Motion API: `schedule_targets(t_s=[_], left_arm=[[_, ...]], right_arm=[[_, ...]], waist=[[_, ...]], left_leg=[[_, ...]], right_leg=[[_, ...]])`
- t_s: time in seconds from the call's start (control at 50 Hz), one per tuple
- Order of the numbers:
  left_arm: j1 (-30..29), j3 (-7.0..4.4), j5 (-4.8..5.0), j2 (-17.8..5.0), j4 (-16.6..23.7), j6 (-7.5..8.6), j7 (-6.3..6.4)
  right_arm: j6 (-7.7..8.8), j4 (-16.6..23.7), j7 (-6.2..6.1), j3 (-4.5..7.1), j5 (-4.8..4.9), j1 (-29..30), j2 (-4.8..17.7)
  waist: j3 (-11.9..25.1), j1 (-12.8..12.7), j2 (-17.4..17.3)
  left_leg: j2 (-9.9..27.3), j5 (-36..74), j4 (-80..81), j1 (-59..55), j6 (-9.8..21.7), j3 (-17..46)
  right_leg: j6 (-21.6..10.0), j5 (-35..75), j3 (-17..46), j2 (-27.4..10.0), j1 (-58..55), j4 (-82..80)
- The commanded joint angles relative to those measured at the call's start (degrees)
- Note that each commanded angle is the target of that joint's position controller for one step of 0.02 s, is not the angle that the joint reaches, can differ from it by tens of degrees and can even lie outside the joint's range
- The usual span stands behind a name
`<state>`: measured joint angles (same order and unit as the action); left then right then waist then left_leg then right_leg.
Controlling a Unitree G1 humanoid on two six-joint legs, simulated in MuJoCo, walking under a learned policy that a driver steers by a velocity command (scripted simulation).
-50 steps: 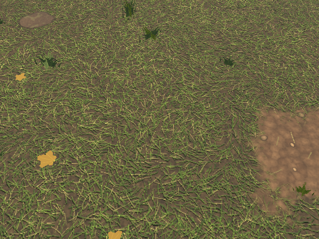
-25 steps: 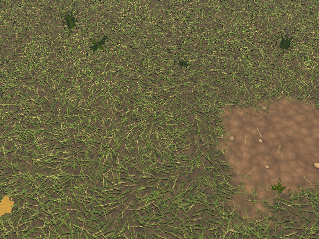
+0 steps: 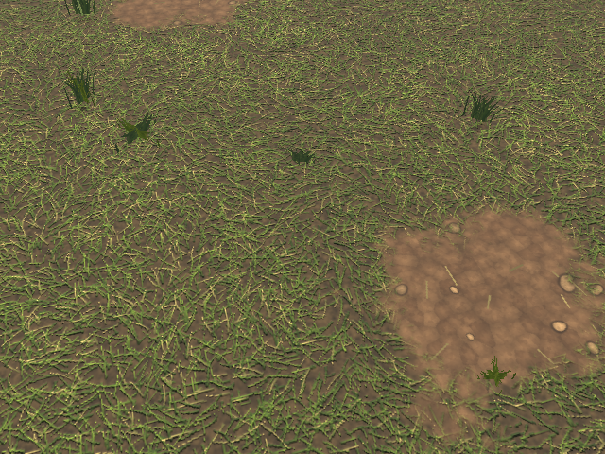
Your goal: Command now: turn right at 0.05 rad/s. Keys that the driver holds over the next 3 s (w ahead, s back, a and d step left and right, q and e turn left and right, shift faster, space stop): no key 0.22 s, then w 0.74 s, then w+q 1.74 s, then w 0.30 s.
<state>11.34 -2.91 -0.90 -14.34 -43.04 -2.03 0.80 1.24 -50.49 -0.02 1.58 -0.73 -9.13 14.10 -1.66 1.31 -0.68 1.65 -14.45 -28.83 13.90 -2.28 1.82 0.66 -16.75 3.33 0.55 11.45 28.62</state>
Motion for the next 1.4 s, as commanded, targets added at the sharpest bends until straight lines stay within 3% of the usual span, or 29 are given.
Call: schedule_targets(t_s=[0.02, 0.22, 0.26, 0.32, 0.38, 0.42, 0.44, 0.46, 0.48, 0.5, 0.52, 0.6, 0.66, 0.72, 0.84, 0.88, 0.9, 0.92, 0.94, 0.96, 0.98, 1.0, 1.02, 1.04, 1.1, 1.14, 1.28, 1.34, 1.4], left_arm=[[-1.0, -1.34, -0.18, -6.6, 2.6, 1.92, -0.06], [0.5, -0.6, 0.24, -5.6, -1.3, 2.9, 0.44], [2.2, -1.02, 0.66, -6.6, -2.7, 2.53, 0.71], [5.6, -2.21, 1.42, -10.6, -3.4, 2.62, 0.86], [3.7, -2.08, 1.99, -9.5, -3.4, 4.04, 0.96], [-1.8, -1.84, 2.8, -8.7, -2.1, 3.9, 0.71], [-3.0, -1.39, 2.34, -6.9, -1.6, 4.03, 0.65], [-4.0, -0.22, 1.77, -2.7, -0.4, 4.5, 0.47], [-4.9, -0.66, 2.66, -3.4, 2.2, 5.5, 0.91], [-3.3, -1.38, 3.7, -6.4, 1.3, 6.28, 0.81], [-1.8, -1.48, 3.91, -6.7, 0.2, 6.88, 0.23], [-4.0, -1.89, 2.0, -5.6, -0.7, 7.32, -0.94], [-8.1, -1.23, 1.83, -3.3, 0.7, 6.92, -1.43], [-14.3, -0.31, 2.23, -1.9, 2.6, 7.1, -2.03], [-19.9, -0.2, 2.66, -4.0, 5.0, 7.75, -3.72], [-15.4, -1.28, 2.42, -6.6, 4.1, 7.87, -3.7], [-7.9, -2.42, 2.43, -8.6, 2.0, 7.74, -3.32], [2.7, -3.68, 2.51, -10.9, -1.2, 7.41, -2.65], [12.1, -4.68, 1.38, -15.2, -3.4, 6.97, -1.92], [12.9, -4.18, 1.19, -15.7, -4.4, 7.08, -2.67], [9.4, -2.74, 1.67, -10.0, -4.2, 7.3, -2.65], [4.5, -2.09, 1.77, -8.0, -3.6, 7.56, -2.45], [0.5, -1.81, 1.39, -7.1, -3.3, 7.98, -2.51], [-1.7, -1.46, 0.77, -5.5, -3.4, 8.49, -2.73], [-2.5, -1.25, 0.37, -4.2, -5.4, 9.55, -2.84], [-1.8, -1.6, 0.18, -5.8, -6.6, 9.91, -2.31], [2.6, -1.85, 0.43, -8.8, -8.2, 9.19, -0.35], [6.8, -2.08, 1.06, -9.7, -9.7, 7.72, -0.09], [6.8, -2.54, 1.42, -11.3, -9.5, 5.89, 0.22]], right_arm=[[-0.04, 2.1, -0.75, 1.71, 0.06, 0.9, 7.3], [-0.68, -2.7, -1.63, 1.98, 0.32, -0.3, 6.9], [-0.81, -4.0, -1.79, 1.95, 0.73, -1.2, 6.4], [0.7, -2.0, -1.5, 1.92, 1.69, 1.9, 5.8], [3.34, -1.9, -0.13, 2.13, 2.81, 0.6, 5.9], [4.45, -5.8, 0.65, 2.53, 2.66, -7.6, 5.6], [4.48, -8.2, 0.78, 3.1, 1.92, -12.5, 6.6], [4.6, -9.5, 0.57, 3.97, 1.43, -18.7, 10.3], [5.06, -9.7, 1.38, 4.87, 0.88, -22.4, 15.8], [5.61, -8.2, 1.39, 3.6, 0.53, -17.6, 12.2], [5.8, -6.7, 1.16, 2.85, 0.95, -14.2, 9.3], [5.05, -6.0, 0.97, 1.42, 0.81, -13.8, 6.1], [4.27, -6.3, 0.04, 1.37, 0.71, -16.1, 7.4], [3.8, -6.0, -0.68, 1.45, 0.73, -16.9, 8.7], [3.17, -6.9, -0.91, 2.14, 1.77, -19.1, 9.6], [2.74, -6.3, -0.98, 2.78, 1.59, -17.6, 11.1], [2.26, -5.9, -1.0, 2.91, 1.34, -16.6, 11.3], [1.92, -5.2, -1.09, 2.56, 0.92, -16.2, 10.5], [2.13, -3.6, -1.04, 1.42, 0.05, -18.6, 6.7], [3.58, -3.9, -0.45, -0.42, 0.99, -24.6, 0.0], [4.85, -3.1, -0.08, 1.34, 2.91, -18.4, 7.0], [5.51, -1.3, -0.03, 2.11, 4.17, -12.9, 9.3], [5.66, -1.0, -0.53, 2.15, 3.83, -10.8, 8.6], [5.14, -1.2, -0.84, 2.57, 3.04, -10.6, 7.8], [2.58, -1.5, -0.85, 2.55, 2.87, -13.4, 4.3], [1.69, 0.3, -1.05, 2.76, 2.56, -10.2, 4.6], [2.75, 5.9, 1.07, 1.84, 1.68, 3.1, 3.3], [2.78, 9.4, 2.29, 1.28, 1.84, 8.4, 2.8], [2.68, 12.4, 3.68, 1.71, 2.11, 9.4, 4.1]], waist=[[1.7, 0.1, 5.0], [0.5, -0.1, 2.0], [1.0, -0.8, 3.3], [-4.6, -3.2, 11.2], [-7.0, -1.4, 12.1], [-4.3, 3.5, 9.0], [-2.4, 5.1, 5.7], [0.1, 6.4, -6.7], [-0.2, 6.6, -17.9], [-3.0, 4.1, -10.5], [-5.0, 2.5, -7.2], [-3.5, 2.0, -5.7], [-3.2, 2.7, -4.3], [-4.7, 4.1, -4.5], [-6.9, 2.9, -5.0], [-2.3, -0.7, -6.4], [2.8, -5.0, -7.0], [9.3, -9.7, -6.4], [18.1, -10.6, 3.5], [25.9, -6.5, 17.3], [17.6, -7.9, 11.4], [8.6, -6.6, 8.2], [5.2, -4.5, 3.0], [3.1, -2.6, 2.7], [1.7, 0.4, 4.8], [-0.9, 0.4, 4.3], [-3.5, -3.9, 1.3], [-4.6, -5.9, 0.7], [-3.1, -4.5, 2.5]], left_leg=[[1.0, 6.7, 2.1, -2.1, 0.6, 0.2], [0.9, 7.0, 2.9, -3.3, -0.2, 0.2], [-1.8, -3.9, 0.0, -1.5, 0.2, -3.0], [-3.1, -12.1, -12.3, 9.9, 2.0, -5.3], [0.8, -14.2, -13.0, 12.1, 6.1, -1.8], [-1.1, -3.5, 0.7, -4.6, 7.3, -4.5], [-1.0, 0.0, 2.7, -12.3, 6.6, -2.3], [9.4, -8.9, 11.1, -19.2, 9.6, 14.4], [20.2, -16.0, 19.8, -22.3, 17.5, 37.9], [21.6, -19.2, 20.0, -19.9, 18.8, 38.6], [19.0, -19.0, 19.6, -19.0, 16.8, 32.1], [11.8, 2.9, 21.0, -18.1, 11.7, 14.3], [10.2, 15.5, 21.3, -17.3, 12.2, 8.0], [9.0, 15.5, 23.0, -12.9, 11.8, 4.1], [13.2, 21.5, 21.0, -17.8, 11.6, 2.6], [13.6, 40.2, 14.0, -20.4, 10.4, 1.5], [12.2, 50.1, 5.2, -19.6, 9.3, -0.2], [9.8, 48.9, -7.2, -12.7, 7.6, -1.5], [4.4, 26.6, -27.3, 4.5, 5.7, -3.4], [-5.3, -17.7, -43.0, 19.3, 3.8, 2.7], [-1.9, -17.1, -48.6, 25.4, 4.9, 7.1], [0.8, -11.6, -47.9, 27.2, 5.9, 5.2], [3.7, -6.2, -45.0, 24.4, 5.9, 4.3], [5.5, -3.1, -42.2, 21.6, 5.7, 4.5], [7.4, -0.6, -38.7, 16.9, 5.1, 4.9], [7.5, 3.2, -35.6, 21.0, 4.2, 5.6], [5.2, 21.9, -13.1, 23.8, 3.6, 0.3], [4.5, 19.1, -8.3, 28.0, 4.6, -1.7], [1.9, 10.9, -6.2, 26.5, 6.8, -5.2]], right_leg=[[-2.6, 9.1, 4.1, -4.1, 2.2, -5.6], [-2.5, 7.3, 3.6, -3.2, 2.7, -5.8], [-3.8, -8.7, 4.2, -2.8, 2.2, -7.8], [-10.9, -31.9, 19.6, -12.5, 3.3, -17.1], [-13.1, -25.2, 23.3, -16.3, 2.9, -18.0], [-9.5, -17.2, 14.3, -11.0, 9.4, -13.6], [-7.4, -11.5, 9.1, -7.1, 13.0, -6.6], [-3.2, -8.0, -0.1, -0.6, 20.2, 11.2], [-1.9, -16.5, -1.2, 3.8, 30.8, 24.7], [-2.7, -15.7, 3.3, -0.1, 34.7, 33.3], [-3.8, -9.4, 3.5, -2.6, 36.5, 35.4], [-3.3, 5.5, -0.8, -6.5, 33.6, 29.1], [-1.0, 10.4, -3.4, -5.9, 32.8, 21.3], [-0.1, 17.2, -5.2, -4.3, 27.7, 10.3], [-3.2, 17.6, -4.8, -3.0, 24.0, 1.3], [-5.3, 14.3, -6.3, -0.5, 15.9, 1.2], [-7.0, 13.7, -7.6, 1.4, 6.1, 1.1], [-9.0, 14.1, -6.0, 0.1, -9.2, 1.9], [-13.7, 7.6, 11.6, -13.0, -29.0, 2.3], [-21.1, -6.8, 39.4, -23.5, -38.2, -8.7], [-17.8, -11.7, 37.4, -21.3, -31.8, -12.9], [-15.2, -7.0, 27.2, -19.8, -22.3, -14.1], [-13.8, 0.3, 20.4, -17.9, -13.8, -15.7], [-12.8, 6.0, 14.8, -15.8, -8.0, -17.3], [-12.7, 10.3, 5.7, -13.8, -0.4, -21.7], [-12.9, 12.3, 1.9, -13.8, 0.9, -23.6], [-10.4, 20.2, -9.7, -12.3, -4.5, -24.5], [-10.1, 24.6, -11.3, -14.7, -13.6, -21.3], [-8.7, 40.6, -13.3, -16.6, -19.7, -14.3]])
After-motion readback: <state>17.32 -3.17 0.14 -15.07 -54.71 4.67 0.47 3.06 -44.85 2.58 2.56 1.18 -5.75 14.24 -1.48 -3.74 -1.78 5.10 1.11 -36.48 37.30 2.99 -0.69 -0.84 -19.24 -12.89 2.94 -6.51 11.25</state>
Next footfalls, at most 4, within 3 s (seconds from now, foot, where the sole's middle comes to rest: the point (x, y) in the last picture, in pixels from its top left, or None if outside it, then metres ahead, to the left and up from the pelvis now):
0.92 right None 0.43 -0.12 -0.77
1.48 left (253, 367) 0.71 0.14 -0.77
1.96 right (287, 255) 1.05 0.06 -0.77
2.48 left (150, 246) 1.10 0.45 -0.77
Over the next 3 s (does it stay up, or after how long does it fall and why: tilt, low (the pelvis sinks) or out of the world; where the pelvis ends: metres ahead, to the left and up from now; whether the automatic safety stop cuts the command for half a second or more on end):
stays up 1.27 0.49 -0.01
